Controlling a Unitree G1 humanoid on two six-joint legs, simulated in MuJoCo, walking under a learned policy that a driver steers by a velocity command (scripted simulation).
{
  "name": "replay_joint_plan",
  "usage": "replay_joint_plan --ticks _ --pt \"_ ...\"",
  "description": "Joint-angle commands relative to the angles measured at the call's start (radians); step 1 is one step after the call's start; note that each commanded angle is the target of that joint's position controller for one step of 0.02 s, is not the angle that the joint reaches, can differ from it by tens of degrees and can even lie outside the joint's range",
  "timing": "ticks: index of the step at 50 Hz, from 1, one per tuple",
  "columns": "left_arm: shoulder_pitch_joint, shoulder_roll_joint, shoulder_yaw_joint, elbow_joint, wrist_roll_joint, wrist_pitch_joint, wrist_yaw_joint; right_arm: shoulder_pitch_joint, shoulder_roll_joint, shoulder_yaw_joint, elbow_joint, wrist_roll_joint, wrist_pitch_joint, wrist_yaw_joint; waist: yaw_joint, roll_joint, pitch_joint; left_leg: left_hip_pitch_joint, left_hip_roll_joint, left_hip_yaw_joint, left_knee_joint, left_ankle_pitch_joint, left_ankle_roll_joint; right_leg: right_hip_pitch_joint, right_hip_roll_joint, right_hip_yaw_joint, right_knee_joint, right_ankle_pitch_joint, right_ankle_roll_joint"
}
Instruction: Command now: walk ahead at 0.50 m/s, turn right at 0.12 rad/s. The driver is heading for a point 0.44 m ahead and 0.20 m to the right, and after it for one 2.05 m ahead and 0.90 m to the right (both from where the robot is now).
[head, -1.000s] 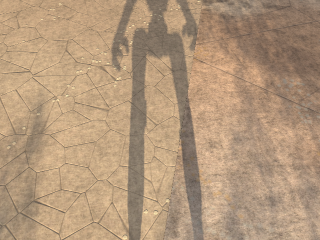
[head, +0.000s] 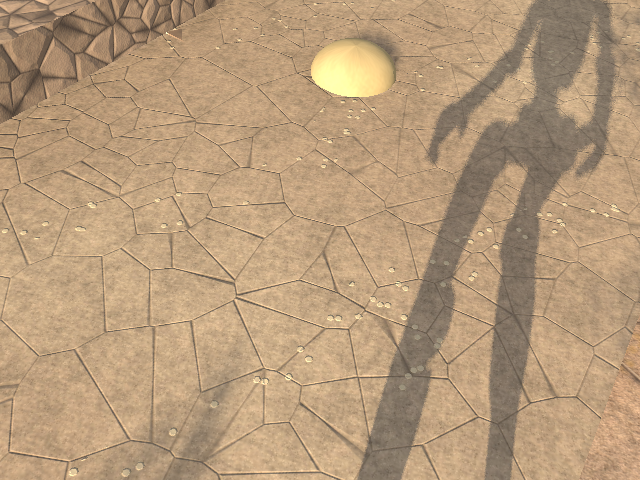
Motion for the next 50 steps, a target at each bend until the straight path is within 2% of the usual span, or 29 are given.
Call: replay_joint_plan --ticks 1,4,7,12,15,16,17,18,19,20,21,22,23,25,28,30,32,34,36,37,38,39,40,41,42,43,45,47,50 --pt "0.058 0.028 0.007 -0.023 0.008 0.016 0.0 -0.054 -0.062 -0.018 -0.043 -0.013 -0.035 -0.02 0.038 0.089 0.08 -0.017 0.194 -0.117 -0.335 0.277 0.109 -0.049 -0.001 0.043 -0.132 0.152 0.016" --pt "-0.049 0.018 0.005 -0.068 0.014 0.007 -0.019 -0.02 -0.1 -0.023 -0.027 -0.014 -0.036 -0.047 0.007 0.085 0.05 0.084 0.206 -0.059 -0.342 0.357 0.085 -0.05 0.016 0.023 -0.35 0.291 0.04" --pt "-0.158 0.004 -0.006 -0.111 0.012 0.004 -0.038 0.003 -0.157 -0.039 -0.015 -0.004 -0.03 -0.062 -0.044 0.08 0.07 0.198 0.254 -0.04 -0.362 0.357 0.075 -0.077 0.007 -0.015 -0.513 0.335 0.048" --pt "-0.278 0.0 -0.016 -0.194 0.009 -0.006 -0.072 0.068 -0.175 -0.046 0.034 0.007 0.002 -0.066 -0.095 0.08 0.126 0.396 0.301 0.015 -0.276 0.547 0.053 -0.141 0.023 -0.093 -0.658 0.227 0.007" --pt "-0.223 0.044 0.004 -0.217 0.013 -0.005 -0.088 0.044 -0.225 -0.056 0.029 0.012 0.02 -0.08 -0.04 0.155 0.051 0.413 0.293 0.065 -0.091 1.08 0.028 0.052 0.112 -0.201 -0.668 0.072 -0.052" --pt "-0.139 0.074 0.019 -0.207 0.01 -0.002 -0.086 0.038 -0.244 -0.061 0.026 0.014 0.029 -0.086 0.01 0.18 0.001 0.403 0.292 0.072 0.035 1.215 0.021 0.166 0.142 -0.212 -0.676 0.036 -0.077" --pt "0.013 0.128 0.047 -0.177 0.007 -0.002 -0.076 0.013 -0.253 -0.063 0.019 0.017 0.032 -0.089 0.097 0.164 -0.072 0.326 0.264 0.091 0.232 1.192 0.001 0.386 0.167 -0.194 -0.763 0.107 -0.117" --pt "0.176 0.192 0.073 -0.145 0.011 0.007 -0.054 0.001 -0.24 -0.056 -0.004 0.01 0.018 -0.09 0.175 0.103 -0.159 0.07 0.22 0.082 0.517 0.879 -0.029 0.718 0.067 -0.021 -0.779 0.157 -0.173" --pt "0.168 0.294 0.089 -0.166 0.014 0.004 -0.038 0.089 -0.079 -0.004 -0.058 -0.023 -0.016 -0.065 0.067 -0.225 -0.278 -0.434 -0.028 0.017 0.981 -0.196 -0.113 1.129 -0.261 0.591 -0.816 0.19 -0.419" --pt "0.218 0.212 0.069 -0.162 0.021 0.002 -0.029 0.028 -0.171 -0.017 -0.075 0.004 -0.064 -0.039 0.138 -0.104 -0.436 -0.536 -0.015 -0.241 1.078 -0.247 -0.095 1.185 -0.297 0.772 -0.937 0.065 -0.456" --pt "0.19 0.157 0.056 -0.16 0.027 -0.002 -0.025 -0.09 -0.192 -0.022 -0.116 0.044 -0.077 -0.033 0.146 -0.049 -0.297 -0.589 0.047 -0.25 1.029 -0.177 -0.08 1.089 -0.243 0.594 -0.942 0.061 -0.381" --pt "0.11 0.139 0.048 -0.169 0.022 -0.007 -0.027 -0.133 -0.174 -0.013 -0.141 0.031 -0.08 -0.038 0.083 0.053 -0.144 -0.566 0.077 -0.222 0.921 -0.133 -0.075 0.884 -0.195 0.466 -0.96 0.228 -0.334" --pt "0.036 0.106 0.038 -0.187 0.018 -0.01 -0.025 -0.144 -0.181 -0.021 -0.136 0.002 -0.071 -0.047 0.037 0.088 -0.086 -0.507 0.109 -0.208 0.837 -0.114 -0.085 0.741 -0.153 0.367 -0.964 0.385 -0.3" --pt "-0.019 0.102 0.032 -0.208 0.028 -0.008 -0.017 -0.112 -0.185 -0.029 -0.135 -0.015 -0.039 -0.05 -0.025 0.067 -0.012 -0.404 0.119 -0.189 0.75 -0.097 -0.116 0.532 -0.103 0.274 -0.994 0.571 -0.284" --pt "-0.023 0.15 0.044 -0.19 0.029 -0.001 0.001 -0.123 -0.121 -0.006 -0.139 -0.02 -0.011 -0.063 -0.043 0.032 -0.006 -0.33 0.083 -0.132 0.503 -0.03 -0.161 0.373 -0.039 0.159 -0.972 0.763 -0.25" --pt "-0.011 0.17 0.053 -0.177 0.013 0.022 0.016 -0.174 -0.099 0.004 -0.142 -0.019 -0.005 -0.064 -0.023 -0.013 -0.055 -0.227 0.036 -0.108 0.333 0.12 -0.165 0.326 0.025 0.106 -0.931 0.714 -0.192" --pt "0.03 0.171 0.056 -0.161 0.0 0.045 0.025 -0.227 -0.115 0.0 -0.145 -0.005 0.001 -0.058 0.008 -0.055 -0.1 -0.176 -0.004 -0.114 0.207 0.242 -0.167 0.357 0.036 0.132 -0.888 0.595 -0.15" --pt "0.05 0.161 0.053 -0.157 0.0 0.062 0.03 -0.269 -0.131 -0.008 -0.154 0.003 0.005 -0.052 0.025 -0.074 -0.107 -0.164 -0.018 -0.142 0.118 0.255 -0.16 0.402 0.022 0.204 -0.844 0.458 -0.128" --pt "0.037 0.149 0.052 -0.167 0.006 0.07 0.036 -0.262 -0.159 -0.024 -0.155 0.0 0.001 -0.048 0.009 -0.089 -0.1 -0.138 -0.013 -0.181 0.022 0.246 -0.139 0.455 0.009 0.291 -0.783 0.341 -0.104" --pt "0.007 0.141 0.05 -0.177 0.007 0.07 0.038 -0.231 -0.161 -0.032 -0.146 -0.005 -0.006 -0.047 -0.021 -0.094 -0.092 -0.083 -0.003 -0.179 -0.059 0.308 -0.119 0.455 0.024 0.304 -0.732 0.294 -0.082" --pt "0.004 0.105 0.04 -0.188 0.015 0.067 0.037 -0.192 -0.185 -0.042 -0.138 -0.017 -0.014 -0.051 -0.032 -0.072 -0.111 0.028 0.063 -0.198 -0.101 0.439 -0.084 0.419 0.071 0.282 -0.632 0.199 -0.045" --pt "0.03 0.04 0.019 -0.206 0.036 0.061 0.035 -0.135 -0.235 -0.051 -0.144 -0.036 -0.011 -0.062 -0.032 0.08 -0.189 0.242 0.276 -0.373 -0.057 0.79 -0.003 0.273 0.155 0.175 -0.384 -0.163 0.01" --pt "0.199 0.04 0.011 -0.213 0.018 0.053 0.025 -0.11 -0.25 -0.055 -0.134 -0.056 0.007 -0.061 0.047 0.347 -0.303 0.416 0.508 -0.698 -0.08 0.888 0.203 0.085 0.224 0.12 -0.179 -0.548 0.055" --pt "0.228 0.14 0.033 -0.178 0.014 0.059 0.019 -0.159 -0.213 -0.056 -0.154 -0.024 0.022 -0.064 0.042 0.275 -0.292 0.362 0.508 -0.759 -0.106 0.6 0.237 0.031 0.137 0.107 -0.038 -0.484 0.094" --pt "0.138 0.188 0.05 -0.173 0.005 0.078 0.023 -0.186 -0.149 -0.039 -0.171 -0.018 0.034 -0.07 0.007 0.192 -0.2 0.281 0.426 -0.605 -0.112 0.425 0.19 0.003 0.104 0.072 0.025 -0.401 0.114" --pt "0.093 0.182 0.054 -0.176 0.004 0.1 0.032 -0.216 -0.128 -0.029 -0.175 -0.022 0.048 -0.073 0.006 0.137 -0.147 0.187 0.362 -0.507 -0.134 0.289 0.151 0.009 0.084 0.052 0.038 -0.333 0.123" --pt "0.07 0.142 0.048 -0.196 0.008 0.125 0.039 -0.271 -0.147 -0.031 -0.173 -0.021 0.064 -0.078 0.025 0.162 -0.052 0.006 0.287 -0.364 -0.191 0.225 0.127 0.074 0.066 0.011 -0.003 -0.255 0.131" --pt "0.082 0.092 0.036 -0.201 0.01 0.125 0.04 -0.272 -0.151 -0.037 -0.163 -0.026 0.07 -0.083 0.027 0.187 -0.055 -0.023 0.252 -0.26 -0.205 0.267 0.127 0.134 0.073 -0.04 -0.097 -0.229 0.131" --pt "0.036 0.071 0.025 -0.221 0.015 0.118 0.032 -0.26 -0.165 -0.047 -0.149 -0.016 0.075 -0.087 0.004 0.19 -0.092 0.023 0.292 -0.218 -0.2 0.306 0.157 0.181 0.039 -0.054 -0.249 -0.207 0.121"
